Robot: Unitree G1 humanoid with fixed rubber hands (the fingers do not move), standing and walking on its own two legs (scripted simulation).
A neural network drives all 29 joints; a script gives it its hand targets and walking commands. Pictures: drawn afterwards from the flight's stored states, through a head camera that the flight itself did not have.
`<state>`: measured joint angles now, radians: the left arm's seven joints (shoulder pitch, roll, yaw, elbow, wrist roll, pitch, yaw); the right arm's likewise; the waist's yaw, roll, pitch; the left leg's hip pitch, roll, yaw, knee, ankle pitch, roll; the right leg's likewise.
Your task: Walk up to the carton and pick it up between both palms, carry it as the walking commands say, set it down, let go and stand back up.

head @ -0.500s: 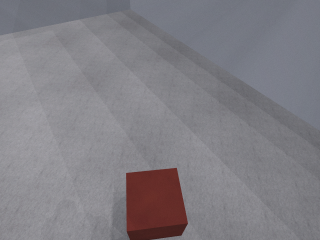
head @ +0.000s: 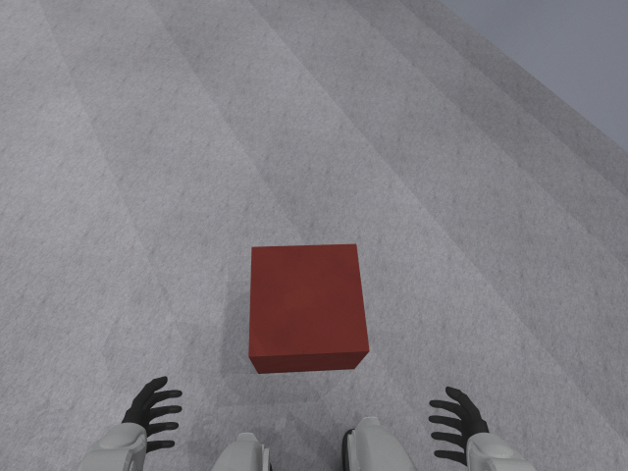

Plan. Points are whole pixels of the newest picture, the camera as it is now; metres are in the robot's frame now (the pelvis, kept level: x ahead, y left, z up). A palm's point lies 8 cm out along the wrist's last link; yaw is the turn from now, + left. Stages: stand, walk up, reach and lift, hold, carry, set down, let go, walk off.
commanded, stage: reach and lift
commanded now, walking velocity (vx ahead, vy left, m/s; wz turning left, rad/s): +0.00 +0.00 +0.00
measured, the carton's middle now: (305, 311) +0.49 -0.01 -0.59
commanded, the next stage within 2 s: none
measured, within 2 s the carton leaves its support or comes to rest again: neither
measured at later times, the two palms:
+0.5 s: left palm (150, 340) +0.31 +0.23 -0.13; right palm (459, 345) +0.29 -0.23 -0.14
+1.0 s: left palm (165, 264) +0.44 +0.24 -0.16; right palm (437, 261) +0.44 -0.24 -0.16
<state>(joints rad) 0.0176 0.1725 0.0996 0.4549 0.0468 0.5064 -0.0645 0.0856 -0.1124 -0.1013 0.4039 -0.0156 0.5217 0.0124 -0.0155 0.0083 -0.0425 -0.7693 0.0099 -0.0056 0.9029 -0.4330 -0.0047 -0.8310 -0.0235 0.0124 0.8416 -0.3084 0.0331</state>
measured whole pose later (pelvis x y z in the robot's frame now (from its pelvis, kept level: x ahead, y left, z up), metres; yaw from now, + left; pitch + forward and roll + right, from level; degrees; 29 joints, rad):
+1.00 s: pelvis -0.05 -0.02 -0.07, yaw +2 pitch +42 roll +1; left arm -1.05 0.41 0.29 0.95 -0.07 0.17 -0.09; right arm -1.02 -0.32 -0.28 0.86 0.07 0.20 0.00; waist -0.03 0.00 -0.03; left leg -1.45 -0.01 -0.03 1.11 -0.38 -0.03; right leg -1.51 -0.02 0.02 1.05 -0.27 0.02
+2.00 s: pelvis -0.08 -0.02 -0.26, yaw +4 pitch +48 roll +1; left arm -1.31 0.46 0.24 0.94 -0.11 0.18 -0.03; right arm -1.28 -0.42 -0.29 0.92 0.12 0.19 -0.01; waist -0.03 -0.01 0.08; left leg -2.13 -0.04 -0.04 1.88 -0.59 -0.04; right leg -2.20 0.00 0.05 1.82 -0.46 0.04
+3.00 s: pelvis -0.09 -0.02 -0.35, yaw +4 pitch +37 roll -1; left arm -1.51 0.46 0.02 1.15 -0.27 0.09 0.08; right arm -1.50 -0.46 -0.16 1.21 0.26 0.05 -0.07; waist -0.04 0.00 0.39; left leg -2.24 -0.04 -0.03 2.22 -0.62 -0.03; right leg -2.30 -0.03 0.04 2.15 -0.50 0.03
